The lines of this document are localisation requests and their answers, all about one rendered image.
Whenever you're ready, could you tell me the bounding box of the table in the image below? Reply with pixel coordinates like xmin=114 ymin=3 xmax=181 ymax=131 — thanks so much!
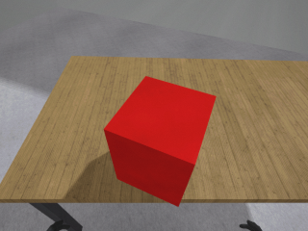
xmin=0 ymin=56 xmax=308 ymax=231

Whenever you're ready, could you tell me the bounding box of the carton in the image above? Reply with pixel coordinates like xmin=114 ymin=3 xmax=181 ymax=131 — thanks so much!
xmin=104 ymin=76 xmax=217 ymax=207

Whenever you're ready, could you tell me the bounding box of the left robot hand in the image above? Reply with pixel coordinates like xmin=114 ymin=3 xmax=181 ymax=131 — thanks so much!
xmin=46 ymin=220 xmax=70 ymax=231

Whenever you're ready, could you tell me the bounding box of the right robot hand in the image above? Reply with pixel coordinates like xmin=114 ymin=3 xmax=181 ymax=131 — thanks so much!
xmin=239 ymin=220 xmax=263 ymax=231

